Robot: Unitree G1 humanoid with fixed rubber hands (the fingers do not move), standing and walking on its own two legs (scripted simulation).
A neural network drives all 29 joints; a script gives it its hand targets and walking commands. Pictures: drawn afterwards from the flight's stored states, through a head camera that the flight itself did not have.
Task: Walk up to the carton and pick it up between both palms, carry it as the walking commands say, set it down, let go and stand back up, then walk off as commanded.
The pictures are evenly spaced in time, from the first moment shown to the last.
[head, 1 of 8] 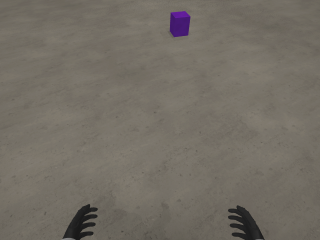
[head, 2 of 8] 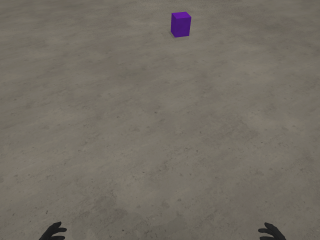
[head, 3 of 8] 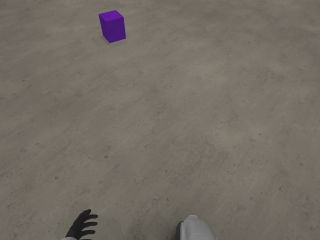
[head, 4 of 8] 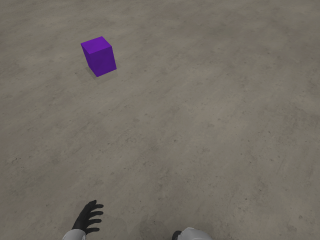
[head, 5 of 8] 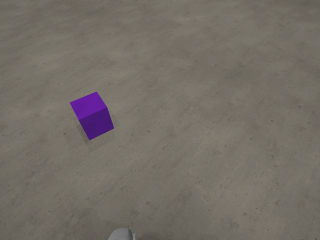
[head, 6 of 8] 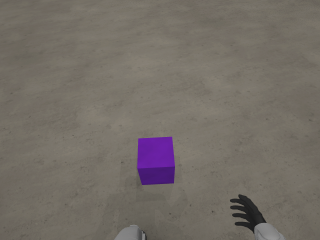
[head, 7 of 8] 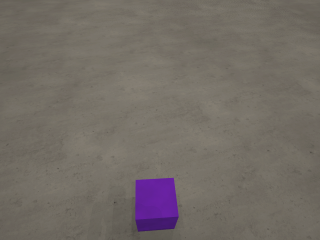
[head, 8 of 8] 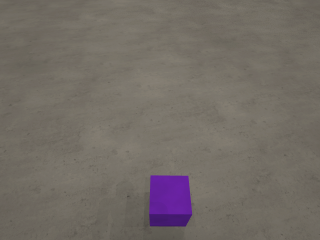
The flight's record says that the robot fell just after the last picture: no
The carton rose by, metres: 0.00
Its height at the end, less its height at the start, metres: +0.00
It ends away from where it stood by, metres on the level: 0.00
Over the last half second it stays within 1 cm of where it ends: yes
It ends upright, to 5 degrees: yes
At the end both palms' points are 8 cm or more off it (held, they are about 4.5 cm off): yes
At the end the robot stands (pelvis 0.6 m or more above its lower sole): yes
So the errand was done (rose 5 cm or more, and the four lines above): no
